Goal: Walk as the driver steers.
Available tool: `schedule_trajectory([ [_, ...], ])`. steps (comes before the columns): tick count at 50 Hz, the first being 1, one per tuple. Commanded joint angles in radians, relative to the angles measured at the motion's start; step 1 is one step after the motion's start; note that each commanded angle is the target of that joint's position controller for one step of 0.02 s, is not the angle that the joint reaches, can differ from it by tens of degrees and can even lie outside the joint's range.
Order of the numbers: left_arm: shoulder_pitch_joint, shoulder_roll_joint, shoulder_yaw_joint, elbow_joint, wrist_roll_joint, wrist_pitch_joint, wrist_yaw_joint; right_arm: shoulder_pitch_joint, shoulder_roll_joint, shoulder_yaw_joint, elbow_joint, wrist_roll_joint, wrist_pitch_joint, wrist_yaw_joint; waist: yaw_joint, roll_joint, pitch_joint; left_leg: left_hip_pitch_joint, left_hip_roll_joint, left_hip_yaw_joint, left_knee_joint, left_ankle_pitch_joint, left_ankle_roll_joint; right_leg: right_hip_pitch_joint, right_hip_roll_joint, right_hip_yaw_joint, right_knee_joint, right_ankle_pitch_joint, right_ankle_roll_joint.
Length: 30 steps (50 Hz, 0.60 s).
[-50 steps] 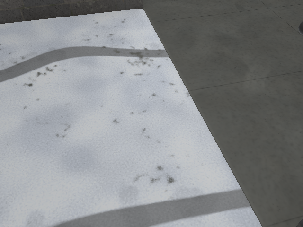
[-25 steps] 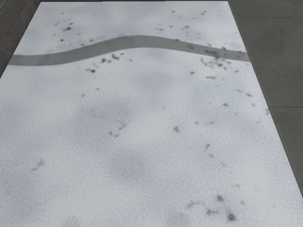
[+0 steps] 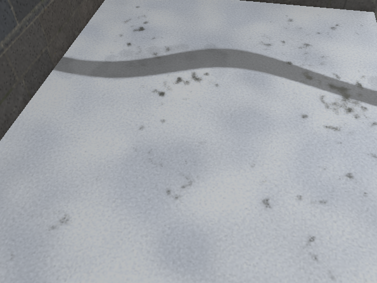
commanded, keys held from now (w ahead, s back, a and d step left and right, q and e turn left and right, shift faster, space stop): w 0.16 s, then w+e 0.42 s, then no key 0.42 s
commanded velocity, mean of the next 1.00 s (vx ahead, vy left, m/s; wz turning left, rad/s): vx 0.39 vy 0.00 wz -0.21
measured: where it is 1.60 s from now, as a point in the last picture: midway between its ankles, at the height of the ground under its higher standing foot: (204, 282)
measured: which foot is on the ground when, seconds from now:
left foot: up 0.00-0.16, down 0.18-0.72, up 0.74-1.00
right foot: down 0.00-0.18, up 0.20-0.70, down 0.72-1.00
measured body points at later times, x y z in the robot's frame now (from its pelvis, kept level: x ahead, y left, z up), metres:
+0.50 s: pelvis +0.25 +0.06 +0.01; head +0.27 +0.07 +0.46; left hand +0.43 +0.31 -0.11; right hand +0.23 -0.21 -0.12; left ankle +0.20 +0.14 -0.74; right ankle +0.40 -0.14 -0.66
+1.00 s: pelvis +0.44 -0.01 +0.00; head +0.49 -0.03 +0.45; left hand +0.63 +0.19 -0.13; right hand +0.50 -0.30 -0.13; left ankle +0.54 +0.14 -0.70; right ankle +0.48 -0.10 -0.74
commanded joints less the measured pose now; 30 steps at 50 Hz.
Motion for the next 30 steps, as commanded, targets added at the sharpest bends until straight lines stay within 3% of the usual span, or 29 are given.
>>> schedule_trajectory([
  [1,-0.12,0.199,0.049,-0.093,-0.027,-0.019,0.015,-0.047,0.01,0.011,-0.071,0.013,0.002,0.017,-0.047,-0.123,-0.003,0.236,-0.019,0.01,-0.251,0.086,-0.02,-0.1,-0.263,0.189,-0.21,0.277,-0.173],
  [3,-0.066,0.178,0.052,-0.072,-0.036,-0.011,0.013,-0.135,-0.016,0.006,-0.099,0.015,0.004,0.029,-0.007,-0.102,0.043,0.2,-0.019,0.013,-0.338,0.07,0.005,-0.008,-0.282,0.209,-0.205,0.199,-0.164],
  [5,-0.021,0.185,0.064,-0.053,-0.038,0.0,0.005,-0.184,-0.036,-0.004,-0.12,0.008,-0.004,0.04,0.014,-0.102,0.07,0.197,-0.025,0.028,-0.4,0.004,0.036,0.067,-0.301,0.216,-0.174,0.192,-0.154],
  [7,-0.007,0.203,0.075,-0.046,-0.028,0.01,-0.003,-0.145,-0.053,-0.017,-0.113,0.008,-0.01,0.046,-0.014,-0.104,0.035,0.315,-0.059,0.07,-0.468,-0.105,0.066,0.102,-0.282,0.19,-0.093,0.266,-0.135],
  [8,-0.015,0.197,0.072,-0.049,-0.024,0.009,-0.008,-0.039,-0.083,-0.035,-0.082,0.008,-0.009,0.039,-0.063,-0.094,-0.029,0.496,-0.073,0.08,-0.485,-0.109,0.092,0.065,-0.24,0.148,0.023,0.403,-0.114],
  [9,-0.058,0.164,0.062,-0.079,-0.016,0.0,-0.013,0.173,-0.155,-0.063,-0.033,-0.004,-0.012,0.029,-0.154,-0.037,-0.167,0.83,0.044,-0.06,-0.45,-0.003,0.153,-0.117,-0.173,0.093,0.298,0.395,-0.075],
  [10,-0.007,0.059,0.024,-0.106,-0.014,-0.029,-0.019,0.299,-0.259,-0.09,-0.002,-0.002,-0.015,0.031,-0.173,0.207,-0.297,1.183,0.289,-0.442,-0.533,-0.108,0.291,-0.505,-0.036,0.01,0.676,-0.017,-0.005],
  [11,-0.029,0.13,0.046,-0.091,-0.022,-0.047,-0.025,0.373,-0.186,-0.074,0.019,-0.006,-0.016,0.032,-0.195,0.185,-0.344,1.199,0.333,-0.623,-0.61,-0.188,0.325,-0.628,-0.026,0.153,0.844,-0.292,-0.01],
  [12,-0.091,0.182,0.067,-0.109,-0.04,-0.049,-0.021,0.281,-0.142,-0.058,0.006,-0.009,-0.019,0.03,-0.169,0.116,-0.21,1.09,0.31,-0.482,-0.625,-0.174,0.283,-0.698,-0.063,0.182,0.89,-0.214,-0.024],
  [14,-0.168,0.154,0.072,-0.126,-0.021,-0.025,0.002,0.107,-0.072,-0.039,-0.017,-0.013,-0.028,0.039,-0.094,0.035,-0.079,0.828,0.223,-0.269,-0.696,-0.074,0.224,-0.625,-0.134,0.139,0.783,-0.057,-0.021],
  [15,-0.162,0.143,0.078,-0.124,-0.015,-0.009,0.01,0.072,-0.05,-0.035,-0.011,-0.018,-0.034,0.043,-0.058,0.047,-0.051,0.746,0.195,-0.205,-0.729,-0.041,0.199,-0.568,-0.156,0.144,0.737,-0.017,-0.019],
  [18,-0.17,0.101,0.078,-0.13,-0.018,0.015,0.006,0.108,-0.064,-0.045,0.036,-0.025,-0.046,0.04,-0.035,0.031,-0.025,0.673,0.182,-0.093,-0.774,0.093,0.176,-0.545,-0.146,0.164,0.699,0.095,-0.022],
  [22,-0.265,0.098,0.081,-0.171,-0.015,0.018,-0.007,0.143,-0.082,-0.047,0.086,-0.023,-0.05,0.018,-0.04,0.023,0.008,0.685,0.164,0.041,-0.789,0.199,0.151,-0.579,-0.114,0.18,0.52,0.285,-0.015],
  [25,-0.35,0.088,0.075,-0.203,-0.01,0.018,-0.024,0.158,-0.09,-0.044,0.11,-0.022,-0.048,0.009,-0.057,0.03,0.037,0.66,0.143,0.129,-0.801,0.187,0.126,-0.502,-0.103,0.116,0.373,0.4,-0.019],
  [29,-0.483,0.067,0.059,-0.261,-0.01,0.028,-0.047,0.249,-0.114,-0.051,0.16,-0.012,-0.034,-0.002,-0.104,0.013,0.095,0.803,0.186,0.171,-0.779,0.231,0.121,-0.547,-0.101,0.062,0.267,0.362,-0.031],
  [30,-0.51,0.06,0.055,-0.277,-0.007,0.027,-0.053,0.257,-0.115,-0.051,0.168,-0.011,-0.025,-0.003,-0.107,0.008,0.115,0.83,0.193,0.181,-0.746,0.315,0.121,-0.549,-0.093,0.043,0.234,0.318,-0.036],
])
